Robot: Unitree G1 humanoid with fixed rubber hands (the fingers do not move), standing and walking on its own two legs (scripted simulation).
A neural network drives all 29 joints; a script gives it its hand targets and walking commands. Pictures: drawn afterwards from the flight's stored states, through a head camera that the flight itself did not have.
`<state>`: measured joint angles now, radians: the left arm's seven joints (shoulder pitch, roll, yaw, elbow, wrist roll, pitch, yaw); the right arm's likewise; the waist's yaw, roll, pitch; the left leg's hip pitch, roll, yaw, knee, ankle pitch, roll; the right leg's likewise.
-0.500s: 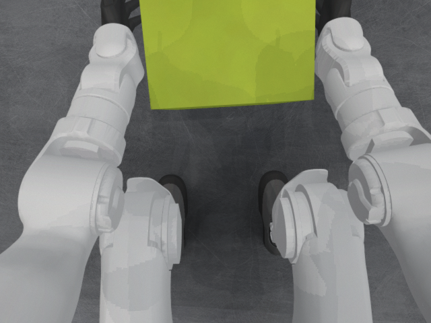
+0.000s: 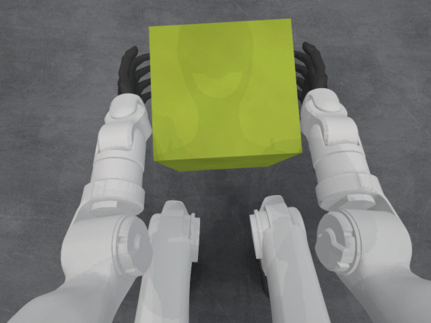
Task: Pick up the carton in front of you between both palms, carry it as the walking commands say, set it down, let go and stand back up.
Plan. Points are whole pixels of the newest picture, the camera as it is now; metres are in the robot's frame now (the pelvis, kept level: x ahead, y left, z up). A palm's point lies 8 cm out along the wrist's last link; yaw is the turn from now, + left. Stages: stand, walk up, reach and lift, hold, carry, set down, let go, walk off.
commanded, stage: reach and lift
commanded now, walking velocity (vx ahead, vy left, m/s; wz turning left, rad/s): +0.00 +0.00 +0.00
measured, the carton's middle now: (222, 112) +0.49 -0.01 -0.14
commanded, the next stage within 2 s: none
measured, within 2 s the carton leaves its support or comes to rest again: neither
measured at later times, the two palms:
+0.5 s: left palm (84, 69) +0.47 +0.14 +0.08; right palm (363, 60) +0.47 -0.16 +0.08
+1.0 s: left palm out of the picture +0.43 +0.15 +0.25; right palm out of the picture +0.43 -0.15 +0.24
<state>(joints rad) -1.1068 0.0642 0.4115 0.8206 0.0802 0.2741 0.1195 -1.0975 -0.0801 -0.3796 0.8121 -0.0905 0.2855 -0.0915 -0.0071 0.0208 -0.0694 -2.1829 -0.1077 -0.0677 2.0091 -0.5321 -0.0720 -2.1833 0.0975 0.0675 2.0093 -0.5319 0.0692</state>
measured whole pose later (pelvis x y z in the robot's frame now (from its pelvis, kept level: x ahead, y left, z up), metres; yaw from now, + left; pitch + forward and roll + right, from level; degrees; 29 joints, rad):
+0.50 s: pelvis +0.03 +0.00 +0.13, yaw +0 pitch +39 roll +0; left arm -0.83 -0.05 0.41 0.64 0.15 0.32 0.08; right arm -0.82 0.03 -0.40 0.64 -0.16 0.33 -0.05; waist -0.01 0.02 -0.22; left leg -1.77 -0.12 -0.09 1.59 -0.50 -0.05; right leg -1.77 0.10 0.10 1.59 -0.50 0.06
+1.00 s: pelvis +0.08 +0.00 +0.28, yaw +0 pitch +23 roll +0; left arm -0.46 -0.12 0.35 0.61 0.18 0.28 0.06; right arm -0.44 0.11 -0.33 0.60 -0.19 0.29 -0.04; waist 0.00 0.01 -0.22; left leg -1.01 -0.09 -0.13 1.02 -0.41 -0.03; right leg -1.01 0.08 0.12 1.02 -0.41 0.03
